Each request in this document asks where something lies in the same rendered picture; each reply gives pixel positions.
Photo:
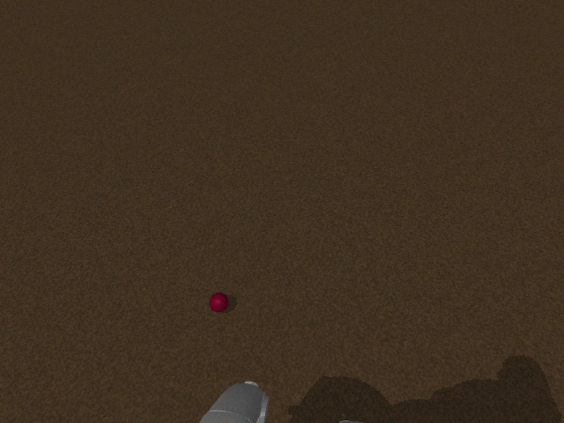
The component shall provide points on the ball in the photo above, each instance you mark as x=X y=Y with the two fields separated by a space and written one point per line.
x=218 y=302

